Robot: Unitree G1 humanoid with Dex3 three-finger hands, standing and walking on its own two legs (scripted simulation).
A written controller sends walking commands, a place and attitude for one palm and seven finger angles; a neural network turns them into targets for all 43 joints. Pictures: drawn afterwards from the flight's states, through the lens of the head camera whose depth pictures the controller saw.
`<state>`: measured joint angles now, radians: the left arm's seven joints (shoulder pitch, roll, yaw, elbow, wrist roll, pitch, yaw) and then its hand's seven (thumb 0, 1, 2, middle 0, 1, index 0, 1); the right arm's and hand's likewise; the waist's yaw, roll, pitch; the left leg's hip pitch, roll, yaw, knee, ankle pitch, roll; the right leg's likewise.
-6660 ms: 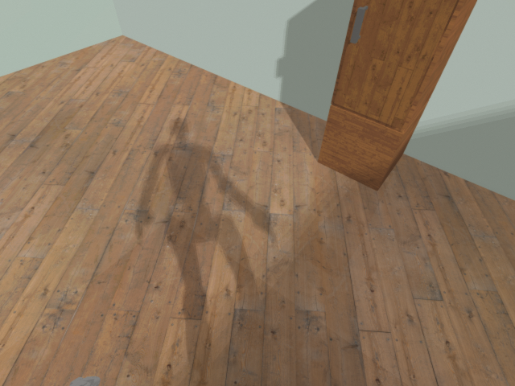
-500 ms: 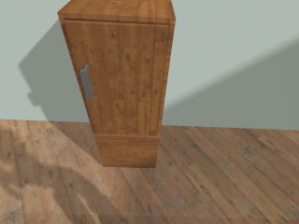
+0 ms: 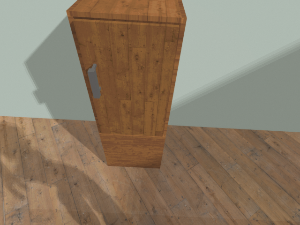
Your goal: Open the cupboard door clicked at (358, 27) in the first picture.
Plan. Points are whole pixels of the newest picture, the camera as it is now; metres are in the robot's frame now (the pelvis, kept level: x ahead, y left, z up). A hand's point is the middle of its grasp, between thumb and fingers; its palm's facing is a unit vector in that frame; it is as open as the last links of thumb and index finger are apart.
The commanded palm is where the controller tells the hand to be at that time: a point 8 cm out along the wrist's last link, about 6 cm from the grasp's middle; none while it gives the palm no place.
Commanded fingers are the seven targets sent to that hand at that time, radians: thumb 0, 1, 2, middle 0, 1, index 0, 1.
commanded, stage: look again from close up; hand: left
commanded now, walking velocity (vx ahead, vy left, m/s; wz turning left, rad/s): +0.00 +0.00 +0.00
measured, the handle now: (95, 81) +0.61 +0.25 +0.04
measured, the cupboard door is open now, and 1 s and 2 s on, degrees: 0 0 0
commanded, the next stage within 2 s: come to a stop and stand still in 0.18 s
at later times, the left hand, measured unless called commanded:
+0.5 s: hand out of the picture +0.04 +0.16 -0.17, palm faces +0.02 -0.98 -0.18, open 7.4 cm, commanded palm none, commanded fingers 0.00 0.90 0.90 -0.20 -0.30 -0.20 -0.30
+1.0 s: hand out of the picture +0.14 +0.19 -0.17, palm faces -0.02 -0.97 -0.24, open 7.4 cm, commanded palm none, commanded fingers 0.00 0.90 0.90 -0.20 -0.30 -0.20 -0.30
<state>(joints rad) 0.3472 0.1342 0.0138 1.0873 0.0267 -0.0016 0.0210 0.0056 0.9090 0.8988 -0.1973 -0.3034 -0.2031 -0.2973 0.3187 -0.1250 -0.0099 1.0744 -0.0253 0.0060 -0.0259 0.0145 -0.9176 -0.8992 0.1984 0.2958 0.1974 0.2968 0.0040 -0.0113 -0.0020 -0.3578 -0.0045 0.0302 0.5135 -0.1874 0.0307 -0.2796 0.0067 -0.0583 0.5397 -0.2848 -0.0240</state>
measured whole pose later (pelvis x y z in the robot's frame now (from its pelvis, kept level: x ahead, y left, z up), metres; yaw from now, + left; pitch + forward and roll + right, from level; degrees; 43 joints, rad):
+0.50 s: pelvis +0.05 +0.00 +0.00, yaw -1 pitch +1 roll +1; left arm 0.33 0.13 0.00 1.09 0.02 -0.02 0.04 0.01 0.91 0.90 -0.20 -0.30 -0.20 -0.30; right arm 0.30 -0.13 0.00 1.10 -0.01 -0.01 -0.03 0.02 -0.92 -0.90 0.20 0.30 0.20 0.30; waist 0.01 -0.01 0.02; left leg -0.29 -0.02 0.06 0.45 -0.18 0.03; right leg -0.23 -0.01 -0.03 0.50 -0.29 -0.01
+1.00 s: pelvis +0.07 +0.01 +0.00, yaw -2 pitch -1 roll +0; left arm 0.25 0.18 -0.01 0.96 0.02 -0.01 0.05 0.01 0.91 0.90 -0.20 -0.30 -0.21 -0.30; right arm 0.24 -0.18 -0.01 0.96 -0.02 0.00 -0.01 0.01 -0.91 -0.90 0.20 0.30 0.20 0.30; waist -0.01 0.01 0.01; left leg -0.29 -0.01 0.06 0.59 -0.29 0.04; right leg -0.20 0.00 -0.02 0.58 -0.36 -0.01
